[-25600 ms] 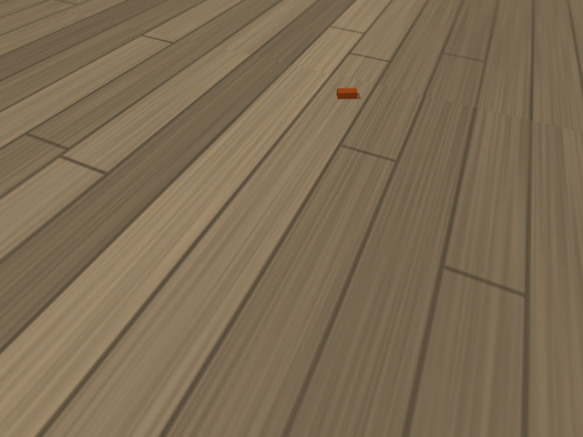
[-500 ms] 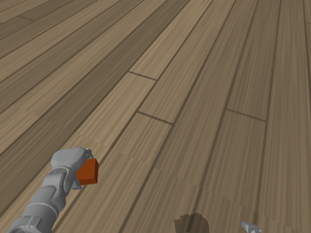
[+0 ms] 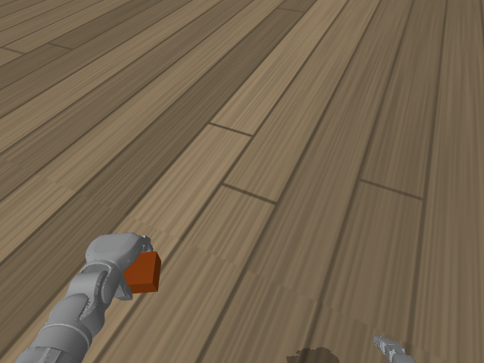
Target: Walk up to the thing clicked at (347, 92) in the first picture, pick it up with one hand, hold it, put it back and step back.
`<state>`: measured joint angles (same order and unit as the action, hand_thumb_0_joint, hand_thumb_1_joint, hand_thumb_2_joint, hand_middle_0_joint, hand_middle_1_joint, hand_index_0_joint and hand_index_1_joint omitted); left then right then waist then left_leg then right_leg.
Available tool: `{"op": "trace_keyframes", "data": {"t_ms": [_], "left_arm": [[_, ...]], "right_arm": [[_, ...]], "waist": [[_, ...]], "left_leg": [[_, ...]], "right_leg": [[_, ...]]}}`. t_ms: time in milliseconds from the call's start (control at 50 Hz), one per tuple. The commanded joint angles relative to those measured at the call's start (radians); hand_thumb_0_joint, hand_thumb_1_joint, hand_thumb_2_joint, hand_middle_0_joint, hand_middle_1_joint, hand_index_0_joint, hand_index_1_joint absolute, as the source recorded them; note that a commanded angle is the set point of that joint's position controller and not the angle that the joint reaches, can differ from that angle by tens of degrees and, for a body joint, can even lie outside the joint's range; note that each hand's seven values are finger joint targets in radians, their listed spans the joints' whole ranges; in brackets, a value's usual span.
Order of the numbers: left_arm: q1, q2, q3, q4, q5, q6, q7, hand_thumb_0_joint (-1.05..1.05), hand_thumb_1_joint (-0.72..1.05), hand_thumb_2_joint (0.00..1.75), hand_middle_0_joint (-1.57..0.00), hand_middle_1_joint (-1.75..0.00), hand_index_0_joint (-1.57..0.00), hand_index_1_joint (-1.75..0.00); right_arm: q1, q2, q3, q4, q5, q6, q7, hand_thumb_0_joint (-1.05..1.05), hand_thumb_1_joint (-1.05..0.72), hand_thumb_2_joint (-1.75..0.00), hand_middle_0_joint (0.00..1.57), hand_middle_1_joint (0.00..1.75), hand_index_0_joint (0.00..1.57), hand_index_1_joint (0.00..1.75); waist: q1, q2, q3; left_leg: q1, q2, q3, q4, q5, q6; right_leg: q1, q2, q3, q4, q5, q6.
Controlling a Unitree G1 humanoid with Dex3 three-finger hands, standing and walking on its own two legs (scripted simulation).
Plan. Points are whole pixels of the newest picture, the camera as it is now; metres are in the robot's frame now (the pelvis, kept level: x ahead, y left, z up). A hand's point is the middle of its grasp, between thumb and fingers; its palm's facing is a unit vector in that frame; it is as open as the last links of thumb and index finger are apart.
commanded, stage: hold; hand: left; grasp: from above
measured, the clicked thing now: (124, 273) +0.31 +0.24 -0.07
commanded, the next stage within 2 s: crouch in 1.20 s
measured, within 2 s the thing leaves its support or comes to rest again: neither
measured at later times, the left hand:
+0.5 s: hand (122, 280) +0.28 +0.22 -0.03, palm faces -0.44 -0.05 -0.90, open 9.2 cm
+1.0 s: hand (120, 279) +0.28 +0.22 -0.03, palm faces -0.45 -0.05 -0.89, open 9.2 cm
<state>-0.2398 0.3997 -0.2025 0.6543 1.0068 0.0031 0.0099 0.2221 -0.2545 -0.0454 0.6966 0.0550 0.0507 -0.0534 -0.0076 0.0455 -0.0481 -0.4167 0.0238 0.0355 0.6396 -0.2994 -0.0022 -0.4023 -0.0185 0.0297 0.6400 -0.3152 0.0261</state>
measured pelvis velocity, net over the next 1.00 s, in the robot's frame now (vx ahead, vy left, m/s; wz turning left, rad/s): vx -0.01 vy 0.00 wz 0.00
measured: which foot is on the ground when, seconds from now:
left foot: down 0.00-1.00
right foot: down 0.00-1.00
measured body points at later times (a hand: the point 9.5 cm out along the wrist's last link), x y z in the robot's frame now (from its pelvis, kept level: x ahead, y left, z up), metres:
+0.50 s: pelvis -0.01 -0.01 +0.01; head +0.00 -0.03 +0.46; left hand +0.30 +0.22 +0.02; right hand +0.13 -0.26 -0.11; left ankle +0.02 +0.12 -0.72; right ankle +0.01 -0.14 -0.72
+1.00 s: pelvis -0.01 +0.00 +0.01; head +0.00 -0.03 +0.46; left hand +0.30 +0.22 +0.02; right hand +0.14 -0.26 -0.10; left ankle +0.02 +0.12 -0.72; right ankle +0.01 -0.14 -0.72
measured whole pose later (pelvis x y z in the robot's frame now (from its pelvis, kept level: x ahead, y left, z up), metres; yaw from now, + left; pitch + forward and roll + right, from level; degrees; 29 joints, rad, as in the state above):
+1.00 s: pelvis -0.01 +0.00 +0.01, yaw +0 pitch +1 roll +0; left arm -0.22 0.41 -0.21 0.60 0.99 -0.01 -0.04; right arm 0.18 -0.25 -0.02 0.68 0.07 0.06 -0.08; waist 0.01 0.05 0.00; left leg -0.29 0.02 0.04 0.50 -0.22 0.00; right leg -0.29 -0.02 0.04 0.52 -0.25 0.02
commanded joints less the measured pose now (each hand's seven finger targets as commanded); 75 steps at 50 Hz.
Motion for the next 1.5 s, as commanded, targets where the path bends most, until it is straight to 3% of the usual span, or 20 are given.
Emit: {"op": "trace_keyframes", "data": {"t_ms": [0, 220, 400, 560, 600, 660, 680, 820, 880, 920, 960, 980, 1060, 1120, 1160, 1240, 1280, 1300, 1380, 1480], "left_arm": [[-0.314, 0.213, 0.105, -0.202, -0.005, -0.005, 0.022, 0.00, 0.74, 0.59, -1.04, -0.57, -1.07, -0.54], [-0.301, 0.219, 0.114, -0.232, -0.011, -0.014, 0.011, 0.00, 0.73, 0.58, -1.04, -0.58, -1.07, -0.54], [-0.327, 0.213, 0.107, -0.262, -0.015, -0.005, 0.004, 0.00, 0.73, 0.59, -1.03, -0.60, -1.07, -0.56], [-0.325, 0.205, 0.096, -0.242, -0.020, -0.007, -0.017, 0.00, 0.72, 0.58, -1.02, -0.62, -1.06, -0.58], [-0.310, 0.231, 0.124, -0.232, -0.019, -0.005, -0.015, 0.00, 0.72, 0.58, -1.02, -0.60, -1.06, -0.56], [-0.335, 0.208, 0.098, -0.256, -0.027, -0.008, -0.026, 0.00, 0.75, 0.58, -1.03, -0.62, -1.08, -0.58], [-0.280, 0.205, 0.101, -0.212, -0.025, -0.005, -0.028, 0.00, 0.74, 0.57, -1.04, -0.61, -1.08, -0.57], [-0.338, 0.238, 0.122, -0.278, -0.019, -0.023, -0.024, 0.00, 0.75, 0.57, -1.04, -0.60, -1.08, -0.56], [-0.332, 0.215, 0.107, -0.281, -0.021, -0.028, -0.019, 0.00, 0.74, 0.58, -1.04, -0.60, -1.08, -0.56], [-0.347, 0.242, 0.131, -0.260, -0.012, -0.024, -0.004, 0.00, 0.73, 0.61, -1.06, -0.58, -1.09, -0.55], [-0.342, 0.208, 0.104, -0.259, -0.014, -0.025, 0.001, 0.00, 0.72, 0.62, -1.05, -0.58, -1.08, -0.56], [-0.364, 0.234, 0.121, -0.253, -0.017, -0.024, 0.007, 0.00, 0.72, 0.61, -1.04, -0.59, -1.07, -0.56], [-0.338, 0.223, 0.115, -0.243, -0.011, -0.016, 0.006, 0.00, 0.71, 0.62, -1.04, -0.58, -1.06, -0.56], [-0.322, 0.190, 0.082, -0.221, -0.018, -0.011, -0.009, 0.00, 0.71, 0.62, -1.03, -0.60, -1.06, -0.57], [-0.286, 0.209, 0.102, -0.219, -0.015, -0.015, -0.016, 0.00, 0.69, 0.58, -1.01, -0.57, -1.04, -0.54], [-0.284, 0.205, 0.097, -0.227, -0.022, -0.020, -0.021, 0.00, 0.72, 0.60, -1.04, -0.58, -1.07, -0.55], [-0.306, 0.214, 0.107, -0.244, -0.021, -0.028, -0.013, 0.00, 0.76, 0.51, -1.04, -0.63, -1.10, -0.56], [-0.329, 0.213, 0.101, -0.239, -0.016, -0.031, -0.009, 0.00, 0.68, 0.54, -0.96, -0.59, -1.02, -0.55], [-0.305, 0.206, 0.119, -0.200, 0.006, -0.040, 0.034, 0.00, 0.67, 0.62, -1.02, -0.54, -1.04, -0.53], [-0.281, 0.170, 0.110, -0.073, 0.039, -0.056, 0.107, 0.00, 0.69, 0.64, -1.06, -0.53, -1.07, -0.52]], "right_arm": [[-0.059, -0.132, -0.041, -0.128, 0.004, -0.039, -0.008, 0.00, -0.89, -0.90, 0.20, 0.30, 0.20, 0.30], [-0.100, -0.127, -0.030, -0.151, 0.012, -0.041, -0.013, 0.00, -0.90, -0.90, 0.20, 0.30, 0.20, 0.30], [-0.108, -0.125, -0.027, -0.144, 0.011, -0.044, -0.017, 0.00, -0.90, -0.90, 0.20, 0.30, 0.20, 0.30], [-0.121, -0.124, -0.020, -0.150, 0.015, -0.042, -0.021, 0.00, -0.90, -0.90, 0.20, 0.30, 0.20, 0.30], [-0.126, -0.122, -0.018, -0.152, 0.015, -0.041, -0.021, 0.00, -0.90, -0.90, 0.20, 0.30, 0.20, 0.30], [-0.128, -0.120, -0.017, -0.160, 0.016, -0.041, -0.021, 0.00, -0.90, -0.90, 0.20, 0.30, 0.20, 0.30], [-0.135, -0.120, -0.016, -0.160, 0.017, -0.041, -0.021, 0.00, -0.90, -0.90, 0.20, 0.30, 0.20, 0.30], [-0.128, -0.118, -0.016, -0.162, 0.017, -0.037, -0.025, 0.00, -0.90, -0.90, 0.20, 0.30, 0.20, 0.30], [-0.128, -0.119, -0.017, -0.156, 0.016, -0.036, -0.026, 0.00, -0.90, -0.90, 0.20, 0.30, 0.20, 0.30], [-0.125, -0.121, -0.019, -0.148, 0.016, -0.033, -0.028, 0.00, -0.90, -0.90, 0.20, 0.30, 0.20, 0.30], [-0.113, -0.122, -0.023, -0.145, 0.015, -0.032, -0.026, 0.00, -0.90, -0.90, 0.20, 0.30, 0.20, 0.30], [-0.118, -0.123, -0.022, -0.137, 0.013, -0.030, -0.026, 0.00, -0.90, -0.90, 0.20, 0.30, 0.20, 0.30], [-0.119, -0.120, -0.025, -0.143, 0.015, -0.028, -0.023, 0.00, -0.90, -0.90, 0.20, 0.30, 0.20, 0.30], [-0.119, -0.120, -0.025, -0.142, 0.016, -0.027, -0.021, 0.00, -0.90, -0.90, 0.20, 0.30, 0.20, 0.30], [-0.110, -0.122, -0.030, -0.145, 0.019, -0.024, -0.021, 0.00, -0.90, -0.90, 0.20, 0.30, 0.20, 0.30], [-0.116, -0.121, -0.028, -0.152, 0.019, -0.018, -0.022, 0.00, -0.90, -0.90, 0.20, 0.30, 0.20, 0.30], [-0.115, -0.123, -0.029, -0.151, 0.017, -0.017, -0.021, 0.00, -0.92, -0.91, 0.20, 0.30, 0.20, 0.30], [-0.117, -0.122, -0.026, -0.152, 0.016, -0.017, -0.021, 0.00, -0.88, -0.90, 0.20, 0.30, 0.20, 0.30], [-0.103, -0.121, -0.032, -0.143, 0.013, -0.012, -0.019, 0.00, -0.88, -0.90, 0.20, 0.30, 0.20, 0.30], [-0.076, -0.125, -0.042, -0.115, 0.000, -0.002, -0.009, 0.00, -0.88, -0.90, 0.20, 0.30, 0.20, 0.30]], "waist": [[-0.003, -0.020, -0.253], [0.016, -0.011, -0.206], [0.007, -0.040, -0.228], [0.008, -0.030, -0.196], [0.023, -0.035, -0.185], [0.013, -0.030, -0.181], [0.022, -0.043, -0.161], [0.020, -0.023, -0.198], [0.009, -0.018, -0.221], [0.013, -0.012, -0.222], [0.004, -0.030, -0.225], [0.009, -0.010, -0.223], [0.018, -0.008, -0.217], [0.011, -0.029, -0.205], [0.021, -0.026, -0.207], [0.018, -0.032, -0.205], [0.019, -0.024, -0.206], [0.011, -0.022, -0.198], [0.012, -0.026, -0.204], [-0.011, -0.074, -0.170]], "left_leg": [[0.173, -0.035, -0.006, -0.094, 0.230, 0.012], [0.191, -0.036, -0.003, -0.145, 0.158, 0.010], [0.222, -0.040, 0.002, -0.151, 0.186, 0.019], [0.231, -0.035, 0.002, -0.185, 0.163, 0.016], [0.222, -0.037, 0.003, -0.190, 0.161, 0.016], [0.230, -0.034, 0.004, -0.197, 0.150, 0.017], [0.224, -0.033, 0.001, -0.204, 0.146, 0.016], [0.242, -0.041, 0.008, -0.199, 0.160, 0.019], [0.274, -0.038, 0.007, -0.199, 0.192, 0.018], [0.277, -0.036, 0.003, -0.199, 0.215, 0.015], [0.281, -0.034, 0.003, -0.199, 0.225, 0.017], [0.281, -0.032, 0.000, -0.202, 0.222, 0.013], [0.273, -0.037, 0.004, -0.205, 0.220, 0.013], [0.270, -0.031, -0.004, -0.206, 0.241, 0.012], [0.264, -0.033, 0.000, -0.203, 0.254, 0.014], [0.272, -0.036, 0.003, -0.201, 0.262, 0.015], [0.275, -0.032, -0.002, -0.206, 0.259, 0.012], [0.273, -0.033, -0.004, -0.207, 0.254, 0.011], [0.271, -0.036, -0.003, -0.192, 0.271, 0.009], [0.204, -0.041, -0.002, -0.140, 0.251, 0.010]], "right_leg": [[0.070, 0.051, -0.015, -0.109, 0.217, -0.031], [0.086, 0.049, -0.014, -0.152, 0.135, -0.035], [0.107, 0.043, -0.008, -0.174, 0.176, -0.023], [0.115, 0.047, -0.012, -0.190, 0.144, -0.032], [0.127, 0.045, -0.016, -0.201, 0.136, -0.031], [0.120, 0.046, -0.012, -0.206, 0.131, -0.032], [0.128, 0.046, -0.017, -0.211, 0.120, -0.033], [0.133, 0.042, -0.008, -0.215, 0.141, -0.030], [0.140, 0.043, -0.008, -0.208, 0.174, -0.030], [0.141, 0.045, -0.015, -0.207, 0.193, -0.033], [0.147, 0.047, -0.016, -0.204, 0.206, -0.033], [0.145, 0.047, -0.019, -0.206, 0.200, -0.034], [0.149, 0.045, -0.018, -0.213, 0.196, -0.034], [0.151, 0.049, -0.024, -0.208, 0.215, -0.035], [0.165, 0.046, -0.025, -0.208, 0.228, -0.035], [0.162, 0.044, -0.022, -0.214, 0.237, -0.034], [0.164, 0.047, -0.025, -0.208, 0.232, -0.037], [0.155, 0.046, -0.026, -0.210, 0.226, -0.037], [0.141, 0.046, -0.027, -0.198, 0.239, -0.038], [0.082, 0.036, -0.026, -0.165, 0.233, -0.032]]}}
